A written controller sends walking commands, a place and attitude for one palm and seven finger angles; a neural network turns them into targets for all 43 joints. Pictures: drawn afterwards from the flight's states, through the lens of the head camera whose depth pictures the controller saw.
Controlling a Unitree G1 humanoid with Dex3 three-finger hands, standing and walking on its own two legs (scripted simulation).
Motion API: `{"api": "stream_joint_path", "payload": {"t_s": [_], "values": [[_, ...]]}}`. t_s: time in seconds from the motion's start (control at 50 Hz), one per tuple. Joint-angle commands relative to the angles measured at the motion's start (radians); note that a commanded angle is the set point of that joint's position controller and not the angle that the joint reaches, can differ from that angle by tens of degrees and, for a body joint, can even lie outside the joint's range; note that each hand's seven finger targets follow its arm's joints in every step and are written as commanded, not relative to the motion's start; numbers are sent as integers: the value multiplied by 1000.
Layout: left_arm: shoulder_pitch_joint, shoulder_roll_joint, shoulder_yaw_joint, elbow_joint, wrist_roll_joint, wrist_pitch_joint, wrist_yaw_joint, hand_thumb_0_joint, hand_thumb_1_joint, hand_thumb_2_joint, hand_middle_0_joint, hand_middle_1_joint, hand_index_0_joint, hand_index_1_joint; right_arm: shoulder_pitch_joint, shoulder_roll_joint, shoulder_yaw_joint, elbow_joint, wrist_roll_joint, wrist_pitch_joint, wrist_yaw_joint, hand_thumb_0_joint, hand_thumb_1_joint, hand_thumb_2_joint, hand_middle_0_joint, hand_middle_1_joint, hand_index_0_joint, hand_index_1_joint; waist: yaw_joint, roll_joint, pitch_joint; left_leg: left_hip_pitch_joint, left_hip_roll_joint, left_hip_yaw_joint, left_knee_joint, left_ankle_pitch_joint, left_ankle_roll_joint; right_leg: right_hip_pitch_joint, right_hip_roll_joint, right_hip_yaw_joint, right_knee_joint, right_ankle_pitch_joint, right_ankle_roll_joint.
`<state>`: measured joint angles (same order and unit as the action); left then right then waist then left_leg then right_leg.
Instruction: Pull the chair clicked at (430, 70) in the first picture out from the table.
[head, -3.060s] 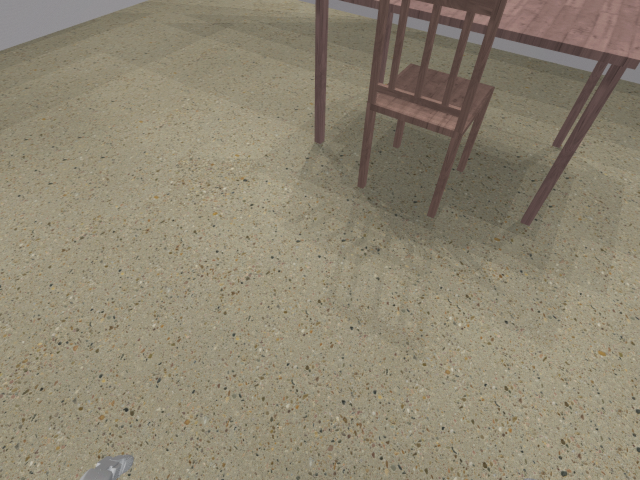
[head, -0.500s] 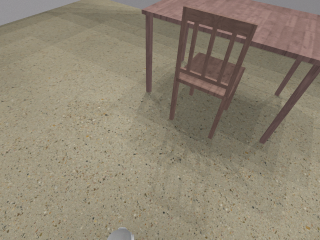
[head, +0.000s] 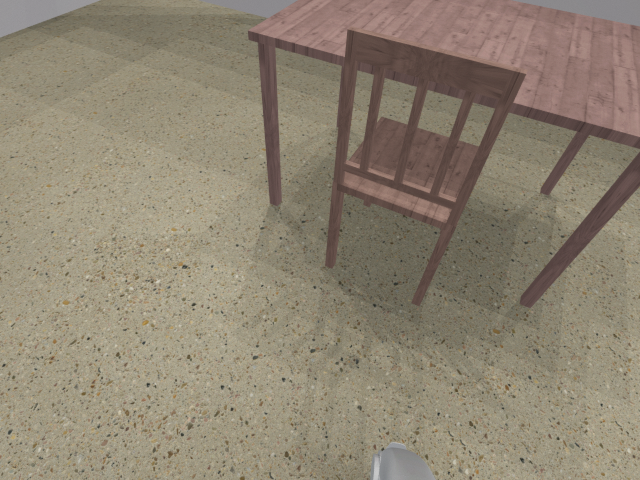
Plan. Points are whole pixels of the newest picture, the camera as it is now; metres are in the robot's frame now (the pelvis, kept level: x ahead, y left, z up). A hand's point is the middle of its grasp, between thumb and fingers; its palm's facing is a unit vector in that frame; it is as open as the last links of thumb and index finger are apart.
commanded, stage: walk to a spot facing it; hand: left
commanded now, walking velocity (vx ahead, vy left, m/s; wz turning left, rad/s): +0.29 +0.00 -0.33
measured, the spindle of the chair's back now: (410, 134) +0.92 -0.19 -0.09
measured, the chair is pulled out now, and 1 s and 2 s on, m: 0.00 0.00 0.00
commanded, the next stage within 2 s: turn to face it in 0.06 s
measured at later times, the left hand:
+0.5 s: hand (246, 420) +0.23 +0.12 -0.17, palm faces -0.11 -0.97 -0.23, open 7.3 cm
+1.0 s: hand (232, 369) +0.32 +0.16 -0.18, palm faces -0.31 -0.93 -0.20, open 7.4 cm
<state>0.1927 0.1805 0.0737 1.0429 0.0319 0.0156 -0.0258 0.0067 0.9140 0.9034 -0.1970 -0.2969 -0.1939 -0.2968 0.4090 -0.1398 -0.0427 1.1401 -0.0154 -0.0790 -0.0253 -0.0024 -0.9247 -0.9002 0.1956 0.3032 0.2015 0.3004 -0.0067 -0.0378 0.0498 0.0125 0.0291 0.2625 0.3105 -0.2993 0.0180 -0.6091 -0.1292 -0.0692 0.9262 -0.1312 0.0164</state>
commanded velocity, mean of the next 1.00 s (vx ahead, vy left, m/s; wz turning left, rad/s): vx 0.05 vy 0.00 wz -0.35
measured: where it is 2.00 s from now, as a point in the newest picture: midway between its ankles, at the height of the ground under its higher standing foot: (367, 416)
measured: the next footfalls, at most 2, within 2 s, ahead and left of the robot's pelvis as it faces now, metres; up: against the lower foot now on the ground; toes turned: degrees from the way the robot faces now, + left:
right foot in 0.16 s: +0.22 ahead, -0.14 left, +0.00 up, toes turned -12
left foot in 0.68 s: +0.26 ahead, +0.06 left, +0.00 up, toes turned -11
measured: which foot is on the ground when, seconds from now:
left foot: down 0.00-0.16, up 0.18-0.66, down 0.68-1.00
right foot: up 0.00-0.14, down 0.16-0.70, up 0.72-1.00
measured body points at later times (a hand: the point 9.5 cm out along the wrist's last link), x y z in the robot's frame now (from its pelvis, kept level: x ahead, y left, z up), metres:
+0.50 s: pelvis +0.16 -0.06 +0.00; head +0.19 -0.08 +0.44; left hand +0.24 +0.17 -0.15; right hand +0.22 -0.31 -0.16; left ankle +0.22 +0.10 -0.68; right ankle +0.18 -0.13 -0.74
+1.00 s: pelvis +0.19 -0.01 +0.00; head +0.23 +0.00 +0.45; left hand +0.33 +0.21 -0.16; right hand +0.14 -0.25 -0.14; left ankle +0.22 +0.07 -0.74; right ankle +0.10 -0.15 -0.68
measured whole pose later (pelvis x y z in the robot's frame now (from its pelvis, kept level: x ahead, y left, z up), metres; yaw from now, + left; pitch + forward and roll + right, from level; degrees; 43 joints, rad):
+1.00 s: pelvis +0.19 -0.01 +0.00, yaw -22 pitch +0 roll -2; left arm 0.19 0.24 0.09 1.00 0.02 0.07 0.00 0.01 0.91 0.90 -0.20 -0.30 -0.20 -0.30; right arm 0.24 -0.15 -0.03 0.99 -0.02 0.00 -0.04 0.00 -0.91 -0.90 0.20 0.30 0.21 0.30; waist 0.00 -0.03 0.07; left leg -0.20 0.07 0.19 0.45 -0.25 0.04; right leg -0.40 -0.04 0.01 0.96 -0.42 0.05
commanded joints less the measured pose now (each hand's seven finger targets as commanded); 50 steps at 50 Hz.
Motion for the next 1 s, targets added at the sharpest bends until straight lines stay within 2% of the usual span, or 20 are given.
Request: {"api": "stream_joint_path", "payload": {"t_s": [0.0,0.06,0.1,0.12,0.14,0.16,0.22,0.28,0.38,0.5,0.58,0.62,0.64,0.66,0.68,0.7,0.76,0.82,0.92,0.98], "values": [[-106,3,-15,-93,-8,-27,-3,0,900,900,-200,-300,-200,-300,82,-130,-19,-16,-13,-8,-2,0,-900,-900,200,300,200,300,-32,166,108,1,294,-87,-109,422,98,-13,14,-44,-206,-26,-28],[-47,26,-10,-81,-6,-40,1,0,900,900,-200,-300,-200,-300,75,-152,-23,-8,-14,0,-3,0,-900,-900,200,300,200,300,4,153,63,19,308,-55,27,658,85,147,71,-76,-288,-90,-71],[178,76,4,-9,2,-57,7,0,900,900,-200,-300,-200,-300,42,-167,-24,-16,-4,2,1,0,-900,-900,200,300,200,300,108,94,-62,-59,255,-2,318,716,38,468,121,-106,-386,-6,-90],[295,161,28,26,6,-72,18,0,900,900,-200,-300,-200,-300,61,-134,-18,-25,6,4,13,0,-900,-900,200,300,200,300,150,-68,-159,-277,190,14,578,446,2,709,-24,67,-413,48,-137],[358,260,50,35,-7,-76,30,0,900,900,-200,-300,-200,-300,112,-67,-6,-52,15,3,12,0,-900,-900,200,300,200,300,131,-299,-269,-519,25,-35,916,-259,-50,873,-312,518,-521,258,-261],[324,271,49,23,-30,-68,38,0,900,900,-200,-300,-200,-300,38,-100,-11,-72,16,13,4,0,-900,-900,200,300,200,300,129,-185,-247,-556,45,-185,1029,-297,-33,800,-323,535,-598,316,-300],[106,158,19,-40,-28,-69,45,0,900,900,-200,-300,-200,-300,-61,-76,-15,-85,5,29,3,0,-900,-900,200,300,200,300,44,5,-68,-538,132,-235,992,-105,-46,471,-218,317,-627,347,-240],[48,122,7,-52,-18,-75,48,0,900,900,-200,-300,-200,-300,-5,-52,-14,-72,-4,69,-1,0,-900,-900,200,300,200,300,-28,-24,-70,-471,126,-227,884,-49,-76,342,-139,165,-626,491,-192],[35,134,19,-78,-14,-57,44,0,900,900,-200,-300,-200,-300,-69,-73,-21,-123,-8,92,2,0,-900,-900,200,300,200,300,-33,-65,-103,-512,101,-228,774,15,-100,339,-84,193,-639,317,-198],[81,160,29,-90,-11,-36,39,0,900,900,-200,-300,-200,-300,-247,-108,-18,-212,-2,88,0,0,-900,-900,200,300,200,300,22,-80,-96,-519,65,-233,572,-47,-101,432,-86,298,-611,301,-214],[79,184,39,-108,-8,-20,43,0,900,900,-200,-300,-200,-300,-262,-113,-16,-234,8,79,-8,0,-900,-900,200,300,200,300,32,-72,-122,-402,26,-231,399,-91,-85,460,-93,355,-556,385,-216],[57,184,39,-111,-14,-12,43,0,900,900,-200,-300,-200,-300,-214,-118,-16,-220,11,74,-14,0,-900,-900,200,300,200,300,8,-73,-122,-272,21,-223,229,15,-78,414,-65,345,-509,352,-176],[39,170,35,-120,-20,-7,43,0,900,900,-200,-300,-200,-300,-173,-136,-17,-210,11,68,-18,0,-900,-900,200,300,200,300,-13,-39,-131,-152,46,-228,108,102,-66,350,-24,324,-464,288,-135],[48,129,29,-131,-27,-4,39,0,900,900,-200,-300,-200,-300,-141,-192,-25,-208,4,59,-21,0,-900,-900,200,300,200,300,-20,109,-156,-36,190,-361,23,230,-17,241,78,238,-360,90,-76],[64,90,20,-146,-30,-4,32,0,900,900,-200,-300,-200,-300,-154,-262,-37,-224,-4,65,-18,0,-900,-900,200,300,200,300,-3,326,-126,0,397,-537,1,489,82,87,168,100,-180,-328,-17],[54,115,23,-144,-17,0,35,0,900,900,-200,-300,-200,-300,-169,-254,-32,-239,-9,78,-18,0,-900,-900,200,300,200,300,-7,271,-84,-106,432,-519,-2,511,150,101,147,104,0,-450,-5],[80,125,38,-109,-7,19,26,0,900,900,-200,-300,-200,-300,-236,-180,-6,-252,-10,68,-30,0,-900,-900,200,300,200,300,31,188,-42,-151,304,-343,12,609,122,86,120,116,201,-329,15],[75,100,27,-101,-11,25,21,0,900,900,-200,-300,-200,-300,-205,-172,-5,-241,-4,61,-29,0,-900,-900,200,300,200,300,25,150,-69,-112,256,-254,20,657,110,96,106,88,206,-261,35],[21,82,13,-111,-15,37,25,0,900,900,-200,-300,-200,-300,-127,-178,-15,-199,-6,65,-25,0,-900,-900,200,300,200,300,-6,200,-68,-77,269,-253,21,620,134,142,87,58,50,-289,43],[-26,66,0,-117,-10,32,17,0,900,900,-200,-300,-200,-300,-66,-202,-29,-167,-16,65,-18,0,-900,-900,200,300,200,300,-44,206,-79,-51,301,-280,-17,348,137,170,87,15,-73,-338,27]]}}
